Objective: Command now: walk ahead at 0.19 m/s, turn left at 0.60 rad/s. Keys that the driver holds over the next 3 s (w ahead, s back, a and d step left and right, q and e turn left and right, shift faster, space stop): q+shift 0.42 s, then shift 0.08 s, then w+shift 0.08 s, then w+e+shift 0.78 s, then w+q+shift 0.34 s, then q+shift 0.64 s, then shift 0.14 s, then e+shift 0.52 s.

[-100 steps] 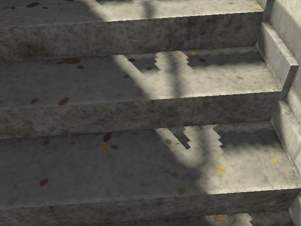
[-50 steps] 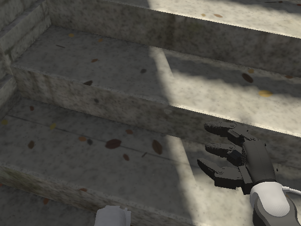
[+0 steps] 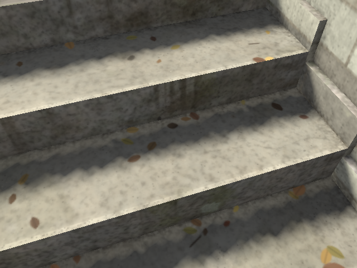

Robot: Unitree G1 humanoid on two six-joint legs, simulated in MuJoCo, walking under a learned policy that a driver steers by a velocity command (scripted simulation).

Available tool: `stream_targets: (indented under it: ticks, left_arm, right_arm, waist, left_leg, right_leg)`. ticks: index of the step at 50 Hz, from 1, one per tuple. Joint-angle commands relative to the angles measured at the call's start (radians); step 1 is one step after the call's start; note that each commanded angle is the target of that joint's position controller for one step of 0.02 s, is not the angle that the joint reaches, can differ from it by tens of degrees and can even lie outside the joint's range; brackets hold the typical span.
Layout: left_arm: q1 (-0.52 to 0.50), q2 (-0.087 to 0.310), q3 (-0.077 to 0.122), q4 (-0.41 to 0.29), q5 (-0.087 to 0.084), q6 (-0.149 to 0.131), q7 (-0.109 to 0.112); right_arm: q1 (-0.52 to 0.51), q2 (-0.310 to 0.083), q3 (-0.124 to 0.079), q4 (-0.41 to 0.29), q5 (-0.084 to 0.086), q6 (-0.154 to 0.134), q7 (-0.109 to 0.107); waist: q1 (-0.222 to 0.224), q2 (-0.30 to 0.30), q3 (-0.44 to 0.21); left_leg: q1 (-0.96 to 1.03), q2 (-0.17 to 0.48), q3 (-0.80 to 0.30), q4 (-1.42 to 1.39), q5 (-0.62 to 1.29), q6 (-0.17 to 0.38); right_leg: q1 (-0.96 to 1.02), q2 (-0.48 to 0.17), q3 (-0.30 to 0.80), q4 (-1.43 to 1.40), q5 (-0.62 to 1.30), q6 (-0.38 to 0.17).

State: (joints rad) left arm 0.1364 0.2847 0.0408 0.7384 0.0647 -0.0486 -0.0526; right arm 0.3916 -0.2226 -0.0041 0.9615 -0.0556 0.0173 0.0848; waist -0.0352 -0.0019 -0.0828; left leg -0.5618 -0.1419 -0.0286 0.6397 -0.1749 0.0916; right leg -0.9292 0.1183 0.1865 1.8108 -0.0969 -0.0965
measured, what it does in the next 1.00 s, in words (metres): climbs, turning left: right foot 0.17 m higher, then left foot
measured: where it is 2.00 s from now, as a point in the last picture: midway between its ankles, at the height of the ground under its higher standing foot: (159, 38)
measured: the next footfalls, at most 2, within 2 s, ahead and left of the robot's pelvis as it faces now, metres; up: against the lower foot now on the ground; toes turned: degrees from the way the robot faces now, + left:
right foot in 0.44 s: +0.41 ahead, -0.08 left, +0.17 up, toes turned +25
left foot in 0.90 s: +0.29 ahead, +0.16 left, +0.17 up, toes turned +30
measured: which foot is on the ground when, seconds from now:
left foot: down 0.00-0.46, up 0.48-0.88, down 0.90-1.00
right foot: up 0.00-0.42, down 0.44-0.86, up 0.88-1.00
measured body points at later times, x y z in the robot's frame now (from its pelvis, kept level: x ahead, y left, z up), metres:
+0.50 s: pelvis +0.22 -0.03 +0.07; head +0.21 -0.01 +0.52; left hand +0.35 +0.27 +0.03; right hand +0.40 -0.24 -0.04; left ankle +0.08 +0.05 -0.60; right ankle +0.38 -0.09 -0.55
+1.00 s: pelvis +0.33 +0.06 +0.17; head +0.33 +0.07 +0.62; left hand +0.26 +0.33 +0.05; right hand +0.54 -0.09 +0.06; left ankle +0.26 +0.14 -0.55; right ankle +0.35 -0.06 -0.40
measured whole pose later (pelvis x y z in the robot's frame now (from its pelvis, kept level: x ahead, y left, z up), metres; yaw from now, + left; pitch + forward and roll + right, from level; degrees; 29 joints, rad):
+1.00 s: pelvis +0.33 +0.06 +0.17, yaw +23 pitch +5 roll +2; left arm 0.38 0.24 0.12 0.83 0.02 -0.06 0.00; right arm 0.26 -0.16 0.00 0.77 -0.01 -0.10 -0.04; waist 0.04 -0.05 -0.13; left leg -0.33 0.00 0.14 0.62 -0.39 0.03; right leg -0.81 0.01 0.06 1.57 -0.22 -0.07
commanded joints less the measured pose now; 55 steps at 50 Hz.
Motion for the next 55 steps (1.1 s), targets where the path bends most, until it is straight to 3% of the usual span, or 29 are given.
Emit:
stream_targets:
  ticks: [1,2,5,15,18,19,20,21,22,23,24,25,26,28,29,33,34,35,36,37,41,43,44,45,46,47,48,51,55]
  left_arm:
    - [-0.012,-0.116,-0.079,-0.134,-0.055,-0.008,0.042]
    - [-0.041,-0.108,-0.077,-0.151,-0.080,-0.015,0.033]
    - [-0.108,-0.069,-0.079,-0.163,-0.076,-0.028,0.032]
    - [-0.359,-0.091,-0.064,-0.268,-0.017,0.004,0.099]
    - [-0.547,-0.122,-0.064,-0.358,-0.005,0.020,0.069]
    - [-0.491,-0.125,-0.049,-0.358,-0.022,0.007,0.061]
    - [-0.315,-0.113,-0.039,-0.333,-0.046,0.015,0.048]
    - [-0.175,-0.034,-0.001,-0.294,-0.058,0.015,0.046]
    - [0.074,0.034,0.034,-0.206,-0.046,0.017,0.055]
    - [0.168,0.083,0.037,-0.178,-0.014,0.037,0.066]
    - [0.140,0.091,0.025,-0.223,0.039,0.042,0.046]
    - [0.071,0.113,0.021,-0.178,0.012,-0.008,0.045]
    - [-0.034,0.037,0.003,-0.152,-0.030,-0.035,0.040]
    - [-0.054,-0.179,-0.060,-0.009,-0.058,-0.048,0.043]
    - [-0.032,-0.188,-0.057,0.032,-0.071,-0.048,0.060]
    - [0.322,-0.043,-0.017,0.205,-0.008,-0.042,0.068]
    - [0.340,-0.088,-0.001,0.253,-0.032,-0.056,0.090]
    - [0.168,0.026,-0.008,0.131,-0.016,-0.058,0.053]
    - [0.178,0.026,-0.005,0.120,-0.025,-0.064,0.032]
    - [0.238,0.020,0.031,0.165,-0.039,-0.057,0.092]
    - [0.110,0.096,0.091,0.075,-0.013,-0.054,0.101]
    - [0.148,0.033,0.089,0.079,-0.025,-0.036,0.077]
    - [0.119,0.014,0.096,0.052,-0.046,-0.035,0.061]
    - [0.105,-0.093,0.069,-0.001,-0.057,-0.051,0.054]
    - [0.106,-0.054,0.076,-0.055,-0.074,-0.055,0.045]
    - [0.126,-0.058,0.065,-0.057,-0.056,-0.047,0.054]
    - [0.125,-0.074,0.058,-0.052,-0.031,-0.044,0.055]
    - [0.093,-0.085,0.048,-0.066,-0.035,-0.005,0.027]
    - [-0.150,-0.177,-0.008,-0.188,-0.047,0.041,0.051]
  right_arm:
    - [-0.075,0.086,0.025,-0.036,-0.030,-0.089,-0.020]
    - [-0.015,0.018,0.017,-0.048,-0.025,-0.118,-0.035]
    - [0.179,-0.095,0.000,-0.031,-0.016,-0.131,-0.043]
    - [0.368,-0.055,0.016,-0.074,0.004,-0.148,-0.059]
    - [0.240,-0.118,-0.019,-0.106,0.043,-0.138,-0.027]
    - [0.160,-0.152,-0.038,-0.150,0.069,-0.146,-0.022]
    - [0.046,-0.203,-0.065,-0.187,0.046,-0.153,-0.011]
    - [-0.052,-0.213,-0.081,-0.248,0.040,-0.163,0.000]
    - [-0.141,-0.154,-0.082,-0.300,0.040,-0.159,0.007]
    - [0.032,0.047,-0.060,-0.304,0.002,-0.132,0.031]
    - [0.019,-0.108,-0.108,-0.240,0.046,-0.093,0.042]
    - [-0.076,-0.148,-0.123,-0.267,0.060,-0.080,0.029]
    - [-0.090,-0.124,-0.101,-0.221,0.063,-0.075,0.001]
    - [-0.051,-0.019,-0.039,-0.149,-0.011,-0.077,-0.017]
    - [-0.082,0.002,-0.030,-0.157,-0.013,-0.074,-0.011]
    - [-0.433,-0.008,0.015,-0.266,0.026,-0.080,-0.006]
    - [-0.489,0.113,0.032,-0.395,-0.006,-0.057,-0.037]
    - [-0.382,-0.070,0.026,-0.269,-0.002,-0.062,-0.015]
    - [-0.451,-0.123,0.004,-0.293,0.007,-0.072,-0.015]
    - [-0.435,0.003,0.023,-0.387,0.026,-0.066,-0.028]
    - [-0.206,-0.052,0.000,-0.316,0.119,-0.064,-0.052]
    - [-0.070,-0.060,-0.026,-0.266,0.104,-0.073,-0.105]
    - [0.004,-0.082,-0.032,-0.242,0.074,-0.093,-0.118]
    - [0.002,-0.137,-0.033,-0.249,0.048,-0.113,-0.121]
    - [-0.089,-0.213,-0.062,-0.273,0.040,-0.110,-0.144]
    - [-0.141,-0.165,-0.068,-0.307,0.035,-0.127,-0.146]
    - [-0.188,-0.096,-0.050,-0.302,0.040,-0.146,-0.136]
    - [-0.126,-0.019,-0.031,-0.198,0.019,-0.173,-0.116]
    - [0.082,0.012,-0.025,-0.043,-0.011,-0.183,-0.079]
  waist:
    - [0.122,-0.055,-0.098]
    - [0.110,0.024,-0.094]
    - [0.064,0.150,-0.034]
    - [-0.036,0.199,0.037]
    - [0.003,0.167,0.079]
    - [0.063,0.215,0.068]
    - [0.151,0.269,-0.001]
    - [0.194,0.226,-0.102]
    - [0.270,0.048,-0.325]
    - [0.163,-0.444,-0.516]
    - [0.202,-0.446,-0.370]
    - [0.124,-0.236,-0.102]
    - [0.066,-0.210,0.006]
    - [-0.007,0.001,0.033]
    - [-0.013,0.022,0.019]
    - [0.176,-0.039,-0.010]
    - [0.035,0.003,0.112]
    - [0.122,-0.089,-0.082]
    - [0.131,-0.068,-0.068]
    - [0.003,-0.031,0.017]
    - [-0.053,-0.190,-0.003]
    - [-0.102,-0.021,0.017]
    - [-0.136,0.093,-0.006]
    - [-0.104,0.159,-0.013]
    - [-0.029,0.164,-0.098]
    - [-0.012,0.161,-0.148]
    - [0.028,0.097,-0.082]
    - [0.071,0.040,0.068]
    - [0.035,0.048,0.220]
  left_leg:
    - [0.090,0.137,-0.222,-0.211,0.375,-0.011]
    - [0.053,0.131,-0.265,-0.238,0.361,-0.038]
    - [0.136,0.120,-0.383,-0.199,0.251,-0.055]
    - [0.649,0.227,-0.755,-0.102,0.297,0.128]
    - [0.445,0.257,-0.777,-0.277,0.623,0.150]
    - [0.318,0.235,-0.688,-0.319,1.036,0.131]
    - [0.200,0.249,-0.625,-0.315,1.480,0.138]
    - [0.153,0.231,-0.642,-0.241,1.613,0.131]
    - [0.150,0.137,-0.601,0.025,1.398,0.085]
    - [-0.137,-0.135,-0.486,0.356,0.452,-0.057]
    - [-0.202,-0.164,-0.448,0.972,-0.164,-0.140]
    - [-0.330,-0.088,-0.353,1.183,-0.089,-0.148]
    - [-0.391,0.021,-0.292,1.255,0.004,-0.080]
    - [-0.330,0.117,-0.167,1.152,-0.032,0.009]
    - [-0.300,0.132,-0.110,1.079,-0.126,0.009]
    - [-0.537,0.113,-0.062,0.970,-0.069,-0.009]
    - [-0.488,0.216,-0.013,0.942,-0.006,-0.035]
    - [-0.405,0.140,0.036,0.896,-0.123,-0.064]
    - [-0.267,0.145,0.046,0.839,-0.196,-0.073]
    - [-0.161,0.220,0.049,0.614,-0.088,-0.098]
    - [0.456,0.139,0.097,0.078,-0.233,-0.117]
    - [0.659,0.097,0.158,-0.179,-0.119,-0.112]
    - [0.804,0.195,0.041,-0.182,-0.153,-0.120]
    - [0.775,0.432,-0.276,-0.250,-0.395,-0.136]
    - [0.820,0.618,-0.489,-0.361,-0.577,-0.064]
    - [0.706,0.677,-0.644,-0.411,-0.743,-0.030]
    - [0.615,0.603,-0.505,-0.390,-0.632,-0.038]
    - [0.411,0.473,-0.179,-0.415,-0.339,-0.056]
    - [0.519,0.489,-0.030,-0.426,-0.184,-0.030]
  right_leg:
    - [-0.156,-0.143,-0.147,-0.058,-0.098,0.026]
    - [-0.111,-0.132,-0.194,-0.002,-0.090,0.071]
    - [-0.293,-0.081,-0.144,0.228,-0.114,0.112]
    - [-0.653,-0.096,-0.118,0.086,-0.282,0.242]
    - [-0.357,-0.125,-0.241,-0.347,-0.493,0.154]
    - [-0.047,-0.081,-0.344,-0.448,-0.444,0.128]
    - [0.275,-0.048,-0.377,-0.522,-0.262,0.122]
    - [0.507,0.004,-0.323,-0.668,-0.216,0.106]
    - [0.819,-0.023,-0.161,-0.850,-0.035,0.049]
    - [1.115,-0.367,0.498,-1.208,0.154,-0.296]
    - [0.841,-0.557,0.938,-1.411,-0.033,-0.411]
    - [0.600,-0.490,0.844,-1.440,-0.327,-0.337]
    - [0.424,-0.456,0.624,-1.378,-0.731,-0.245]
    - [0.273,-0.371,0.306,-1.334,-0.739,-0.134]
    - [0.275,-0.312,0.183,-1.341,-0.639,-0.082]
    - [0.497,-0.246,0.175,-1.442,-0.536,-0.102]
    - [0.419,-0.247,0.224,-1.501,-0.700,-0.132]
    - [0.388,-0.242,0.181,-1.494,-0.580,-0.147]
    - [0.284,-0.220,0.174,-1.528,-0.495,-0.116]
    - [0.280,-0.226,0.208,-1.624,-0.607,-0.171]
    - [0.122,-0.199,0.147,-1.652,-0.510,-0.165]
    - [0.090,-0.121,0.132,-1.367,-0.532,-0.136]
    - [-0.025,-0.042,0.027,-0.997,-0.453,-0.098]
    - [-0.141,-0.011,-0.053,-0.619,-0.373,-0.053]
    - [-0.316,-0.096,-0.093,-0.393,-0.255,-0.010]
    - [-0.315,-0.154,-0.114,-0.174,-0.173,0.015]
    - [-0.332,-0.159,-0.095,-0.018,-0.088,0.042]
    - [-0.270,-0.179,-0.101,0.062,-0.037,0.049]
    - [-0.601,-0.134,-0.097,0.430,-0.250,-0.041]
